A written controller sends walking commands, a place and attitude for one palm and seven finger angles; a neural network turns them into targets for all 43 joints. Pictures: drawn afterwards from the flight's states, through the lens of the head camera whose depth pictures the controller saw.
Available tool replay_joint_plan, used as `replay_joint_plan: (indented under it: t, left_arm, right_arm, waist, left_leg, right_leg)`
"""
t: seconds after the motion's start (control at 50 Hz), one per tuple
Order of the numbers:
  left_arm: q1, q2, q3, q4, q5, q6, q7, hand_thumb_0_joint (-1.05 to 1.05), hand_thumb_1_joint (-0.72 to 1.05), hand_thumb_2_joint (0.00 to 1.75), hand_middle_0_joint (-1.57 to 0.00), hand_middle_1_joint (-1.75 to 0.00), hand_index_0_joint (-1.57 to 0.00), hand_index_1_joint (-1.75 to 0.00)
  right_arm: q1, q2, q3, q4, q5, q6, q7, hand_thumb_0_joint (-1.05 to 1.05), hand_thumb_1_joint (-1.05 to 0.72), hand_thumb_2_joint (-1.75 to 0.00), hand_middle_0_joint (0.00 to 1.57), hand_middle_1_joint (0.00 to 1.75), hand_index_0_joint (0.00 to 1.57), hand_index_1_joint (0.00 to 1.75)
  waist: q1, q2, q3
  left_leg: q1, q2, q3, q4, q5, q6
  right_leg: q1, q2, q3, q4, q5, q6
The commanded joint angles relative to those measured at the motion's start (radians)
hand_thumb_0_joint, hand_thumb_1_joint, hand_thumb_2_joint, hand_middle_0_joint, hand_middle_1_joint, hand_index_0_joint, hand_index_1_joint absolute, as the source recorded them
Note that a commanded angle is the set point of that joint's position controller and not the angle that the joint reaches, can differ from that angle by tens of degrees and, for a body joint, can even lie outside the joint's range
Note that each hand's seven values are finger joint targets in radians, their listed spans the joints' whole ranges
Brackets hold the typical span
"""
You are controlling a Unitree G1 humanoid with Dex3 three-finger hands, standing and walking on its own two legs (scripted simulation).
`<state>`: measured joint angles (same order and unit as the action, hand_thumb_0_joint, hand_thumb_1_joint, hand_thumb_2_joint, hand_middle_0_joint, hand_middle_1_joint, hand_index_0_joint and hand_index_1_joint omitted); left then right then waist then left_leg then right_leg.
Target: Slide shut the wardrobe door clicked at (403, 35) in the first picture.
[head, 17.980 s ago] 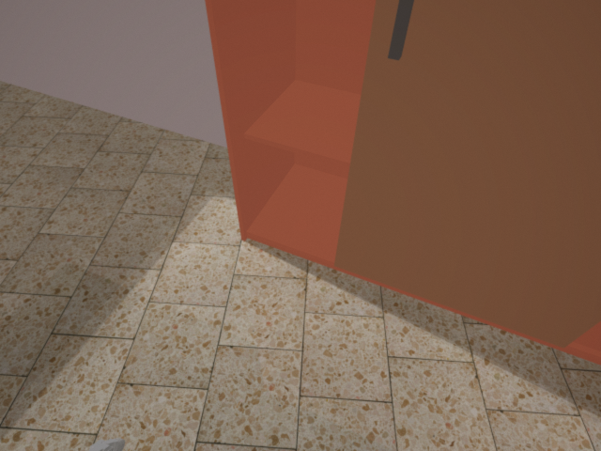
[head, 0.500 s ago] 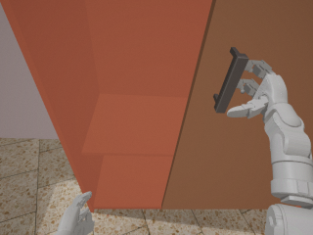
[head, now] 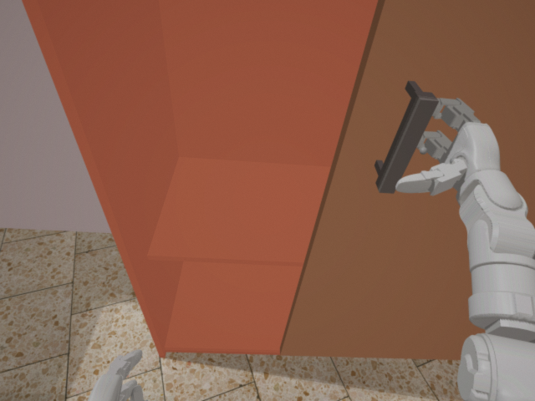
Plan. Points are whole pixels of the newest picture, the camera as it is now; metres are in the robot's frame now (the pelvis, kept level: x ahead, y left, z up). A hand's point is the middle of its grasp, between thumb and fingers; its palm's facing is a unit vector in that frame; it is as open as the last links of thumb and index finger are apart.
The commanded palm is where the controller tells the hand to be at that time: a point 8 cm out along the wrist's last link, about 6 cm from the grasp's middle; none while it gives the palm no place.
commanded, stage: slide the fingers in behind the handle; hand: right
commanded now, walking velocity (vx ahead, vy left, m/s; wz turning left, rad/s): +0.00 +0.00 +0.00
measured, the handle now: (398, 139) +0.45 -0.15 +0.22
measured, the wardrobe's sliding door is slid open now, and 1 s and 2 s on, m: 0.41 0.41 0.41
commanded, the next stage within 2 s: grip the handle and tug to test in 1.64 s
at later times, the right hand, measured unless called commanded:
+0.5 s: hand (416, 156) +0.39 -0.16 +0.23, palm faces -0.04 +1.00 -0.03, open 14.0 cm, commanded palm +0.37 -0.21 +0.22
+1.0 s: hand (401, 155) +0.40 -0.14 +0.23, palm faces -0.05 +1.00 -0.02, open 14.0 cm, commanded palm +0.37 -0.19 +0.22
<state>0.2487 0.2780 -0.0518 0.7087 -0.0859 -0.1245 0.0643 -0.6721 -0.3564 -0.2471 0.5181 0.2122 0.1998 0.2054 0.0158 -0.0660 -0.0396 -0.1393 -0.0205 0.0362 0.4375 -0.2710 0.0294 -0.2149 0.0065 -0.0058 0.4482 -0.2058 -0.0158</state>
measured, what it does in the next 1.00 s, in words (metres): stands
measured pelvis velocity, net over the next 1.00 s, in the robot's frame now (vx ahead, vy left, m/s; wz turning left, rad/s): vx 0.01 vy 0.00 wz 0.00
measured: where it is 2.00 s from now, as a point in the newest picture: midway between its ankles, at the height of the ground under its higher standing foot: outside the picture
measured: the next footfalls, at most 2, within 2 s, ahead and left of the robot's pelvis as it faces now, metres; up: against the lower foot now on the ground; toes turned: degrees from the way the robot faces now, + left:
none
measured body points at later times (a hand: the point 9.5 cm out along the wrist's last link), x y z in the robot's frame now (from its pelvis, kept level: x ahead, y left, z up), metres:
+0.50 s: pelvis +0.00 -0.01 +0.00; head -0.03 +0.02 +0.45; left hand +0.18 +0.23 -0.09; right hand +0.39 -0.21 +0.23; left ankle -0.02 +0.10 -0.74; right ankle +0.02 -0.11 -0.74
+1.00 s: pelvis +0.01 +0.00 +0.00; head -0.02 +0.02 +0.45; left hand +0.17 +0.23 -0.10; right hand +0.39 -0.19 +0.23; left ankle -0.02 +0.10 -0.74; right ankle +0.02 -0.11 -0.74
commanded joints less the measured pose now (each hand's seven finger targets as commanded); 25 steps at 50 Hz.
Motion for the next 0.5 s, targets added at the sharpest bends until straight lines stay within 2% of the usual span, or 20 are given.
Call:
replay_joint_plan:
  t: [0.0, 0.04, 0.06, 0.08, 0.12, 0.14, 0.16, 0.18, 0.2, 0.22, 0.26, 0.3, 0.34, 0.38, 0.4, 0.48]
  left_arm:
    - [-0.136, 0.111, 0.037, -0.175, 0.004, -0.063, 0.0, 0.0, 0.9, 0.9, -0.2, -0.3, -0.2, -0.3]
    - [-0.146, 0.111, 0.034, -0.184, 0.004, -0.063, -0.001, 0.0, 0.9, 0.9, -0.2, -0.3, -0.2, -0.3]
    - [-0.148, 0.11, 0.034, -0.184, 0.003, -0.063, -0.002, 0.0, 0.9, 0.9, -0.2, -0.3, -0.2, -0.3]
    - [-0.156, 0.106, 0.032, -0.192, 0.002, -0.064, -0.003, 0.0, 0.9, 0.9, -0.2, -0.3, -0.2, -0.3]
    - [-0.163, 0.109, 0.032, -0.187, -0.001, -0.062, -0.001, 0.0, 0.9, 0.9, -0.2, -0.3, -0.2, -0.3]
    - [-0.165, 0.108, 0.031, -0.186, -0.002, -0.063, 0.0, 0.0, 0.9, 0.9, -0.2, -0.3, -0.2, -0.3]
    - [-0.169, 0.109, 0.032, -0.185, -0.003, -0.063, 0.003, 0.0, 0.9, 0.9, -0.2, -0.3, -0.2, -0.3]
    - [-0.172, 0.107, 0.029, -0.186, -0.002, -0.064, 0.004, 0.0, 0.9, 0.9, -0.2, -0.3, -0.2, -0.3]
    - [-0.173, 0.106, 0.03, -0.181, -0.001, -0.064, 0.004, 0.0, 0.9, 0.9, -0.2, -0.3, -0.2, -0.3]
    - [-0.182, 0.103, 0.03, -0.187, 0.0, -0.067, 0.005, 0.0, 0.9, 0.9, -0.2, -0.3, -0.2, -0.3]
    - [-0.178, 0.104, 0.027, -0.173, 0.001, -0.065, 0.009, 0.0, 0.9, 0.9, -0.2, -0.3, -0.2, -0.3]
    - [-0.179, 0.103, 0.027, -0.169, 0.002, -0.063, 0.009, 0.0, 0.9, 0.9, -0.2, -0.3, -0.2, -0.3]
    - [-0.186, 0.097, 0.024, -0.166, 0.0, -0.06, 0.01, 0.0, 0.9, 0.9, -0.2, -0.3, -0.2, -0.3]
    - [-0.181, 0.101, 0.024, -0.161, 0.001, -0.053, 0.012, 0.0, 0.9, 0.9, -0.2, -0.3, -0.2, -0.3]
    - [-0.183, 0.099, 0.023, -0.159, 0.001, -0.05, 0.011, 0.0, 0.9, 0.9, -0.2, -0.3, -0.2, -0.3]
    - [-0.18, 0.095, 0.023, -0.166, 0.008, -0.046, 0.009, 0.0, 0.9, 0.9, -0.2, -0.3, -0.2, -0.3]
  right_arm:
    - [-0.405, -0.238, -0.085, -0.262, 0.021, -0.075, 0.006, 0.0, 0.5, -0.3, 0.3, 1.2, 0.3, 1.2]
    - [-0.39, -0.253, -0.101, -0.292, 0.025, -0.072, 0.009, 0.0, 0.5, -0.3, 0.3, 1.2, 0.3, 1.2]
    - [-0.384, -0.249, -0.097, -0.299, 0.023, -0.067, 0.011, 0.0, 0.5, -0.3, 0.3, 1.2, 0.3, 1.2]
    - [-0.376, -0.224, -0.08, -0.321, 0.026, -0.061, 0.013, 0.0, 0.5, -0.3, 0.3, 1.2, 0.3, 1.2]
    - [-0.369, -0.217, -0.069, -0.327, 0.028, -0.05, 0.01, 0.0, 0.5, -0.3, 0.3, 1.2, 0.3, 1.2]
    - [-0.388, -0.195, -0.05, -0.336, 0.034, -0.045, 0.01, 0.0, 0.5, -0.3, 0.3, 1.2, 0.3, 1.2]
    - [-0.384, -0.212, -0.063, -0.339, 0.032, -0.038, 0.007, 0.0, 0.5, -0.3, 0.3, 1.2, 0.3, 1.2]
    - [-0.402, -0.204, -0.057, -0.357, 0.031, -0.036, 0.003, 0.0, 0.5, -0.3, 0.3, 1.2, 0.3, 1.2]
    - [-0.416, -0.199, -0.045, -0.386, 0.028, -0.041, -0.004, 0.0, 0.5, -0.3, 0.3, 1.2, 0.3, 1.2]
    - [-0.417, -0.18, -0.033, -0.406, 0.03, -0.039, -0.007, 0.0, 0.5, -0.3, 0.3, 1.2, 0.3, 1.2]
    - [-0.435, -0.178, -0.035, -0.373, 0.035, -0.031, -0.016, 0.0, 0.5, -0.3, 0.3, 1.2, 0.3, 1.2]
    - [-0.423, -0.177, -0.033, -0.373, 0.029, -0.033, -0.022, 0.0, 0.5, -0.3, 0.3, 1.2, 0.3, 1.2]
    - [-0.443, -0.132, 0.005, -0.349, 0.029, -0.023, -0.027, 0.0, 0.5, -0.3, 0.3, 1.2, 0.3, 1.2]
    - [-0.436, -0.146, -0.009, -0.307, 0.024, -0.01, -0.035, 0.0, 0.5, -0.3, 0.3, 1.2, 0.3, 1.2]
    - [-0.45, -0.123, 0.018, -0.314, 0.02, -0.013, -0.039, 0.0, 0.5, -0.3, 0.3, 1.2, 0.3, 1.2]
    - [-0.461, -0.138, -0.011, -0.31, 0.017, -0.013, -0.055, 0.0, 0.5, -0.3, 0.3, 1.2, 0.3, 1.2]
  waist:
    - [-0.025, 0.087, -0.257]
    - [-0.029, 0.063, -0.259]
    - [-0.025, 0.07, -0.25]
    - [-0.027, 0.043, -0.241]
    - [-0.018, 0.062, -0.217]
    - [-0.013, 0.07, -0.201]
    - [-0.015, 0.047, -0.207]
    - [-0.013, 0.031, -0.208]
    - [-0.01, 0.044, -0.217]
    - [-0.009, 0.024, -0.234]
    - [-0.004, 0.058, -0.218]
    - [-0.011, 0.059, -0.227]
    - [0.0, 0.042, -0.208]
    - [-0.004, 0.056, -0.199]
    - [0.0, 0.054, -0.198]
    - [-0.01, 0.075, -0.234]
  left_leg:
    - [-0.001, 0.016, -0.018, -0.069, 0.302, -0.005]
    - [0.001, 0.017, -0.02, -0.064, 0.309, -0.005]
    - [-0.006, 0.015, -0.018, -0.066, 0.305, -0.007]
    - [-0.018, 0.016, -0.019, -0.067, 0.296, -0.006]
    - [-0.033, 0.015, -0.018, -0.075, 0.272, -0.009]
    - [-0.045, 0.013, -0.017, -0.078, 0.262, -0.01]
    - [-0.056, 0.012, -0.019, -0.08, 0.235, -0.008]
    - [-0.061, 0.012, -0.018, -0.081, 0.224, -0.006]
    - [-0.053, 0.011, -0.017, -0.081, 0.233, -0.005]
    - [-0.054, 0.012, -0.019, -0.08, 0.237, -0.006]
    - [-0.064, 0.01, -0.015, -0.083, 0.219, -0.007]
    - [-0.048, 0.011, -0.015, -0.079, 0.238, -0.004]
    - [-0.072, 0.012, -0.015, -0.083, 0.219, -0.006]
    - [-0.077, 0.011, -0.012, -0.083, 0.198, -0.004]
    - [-0.069, 0.012, -0.015, -0.086, 0.205, -0.003]
    - [-0.045, 0.013, -0.012, -0.073, 0.25, -0.003]
  right_leg:
    - [0.158, 0.008, 0.025, -0.024, 0.172, -0.044]
    - [0.161, 0.008, 0.023, -0.029, 0.172, -0.043]
    - [0.163, 0.008, 0.021, -0.029, 0.17, -0.043]
    - [0.166, 0.008, 0.022, -0.03, 0.166, -0.042]
    - [0.159, 0.005, 0.019, -0.029, 0.143, -0.043]
    - [0.159, 0.004, 0.024, -0.032, 0.133, -0.043]
    - [0.169, 0.004, 0.026, -0.032, 0.119, -0.041]
    - [0.176, 0.004, 0.03, -0.036, 0.116, -0.04]
    - [0.183, 0.003, 0.03, -0.029, 0.129, -0.041]
    - [0.198, 0.003, 0.031, -0.029, 0.133, -0.04]
    - [0.193, 0.002, 0.039, -0.034, 0.117, -0.039]
    - [0.193, 0.003, 0.035, -0.03, 0.138, -0.039]
    - [0.198, 0.003, 0.038, -0.035, 0.119, -0.036]
    - [0.187, 0.0, 0.042, -0.041, 0.105, -0.033]
    - [0.183, 0.002, 0.037, -0.036, 0.112, -0.035]
    - [0.194, 0.001, 0.042, -0.038, 0.155, -0.033]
